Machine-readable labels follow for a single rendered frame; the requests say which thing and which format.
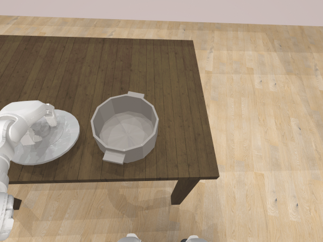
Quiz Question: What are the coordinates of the robot left upper arm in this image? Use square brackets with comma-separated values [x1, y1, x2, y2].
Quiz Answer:
[0, 192, 14, 241]

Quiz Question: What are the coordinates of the pot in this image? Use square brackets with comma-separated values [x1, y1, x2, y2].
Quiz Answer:
[91, 91, 159, 165]

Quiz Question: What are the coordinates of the robot left hand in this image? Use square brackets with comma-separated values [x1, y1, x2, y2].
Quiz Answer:
[0, 100, 57, 145]

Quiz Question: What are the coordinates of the table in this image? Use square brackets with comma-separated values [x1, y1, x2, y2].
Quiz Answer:
[0, 35, 220, 210]

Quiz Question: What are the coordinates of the robot left shin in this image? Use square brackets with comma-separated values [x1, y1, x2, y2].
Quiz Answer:
[126, 233, 138, 238]

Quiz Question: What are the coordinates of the knob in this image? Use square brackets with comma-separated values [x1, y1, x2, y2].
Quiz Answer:
[30, 121, 50, 137]

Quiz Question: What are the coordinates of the lid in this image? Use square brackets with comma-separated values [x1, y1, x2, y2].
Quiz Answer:
[11, 109, 80, 165]

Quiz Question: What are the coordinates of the robot left forearm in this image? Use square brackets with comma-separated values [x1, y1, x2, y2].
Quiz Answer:
[0, 113, 28, 193]

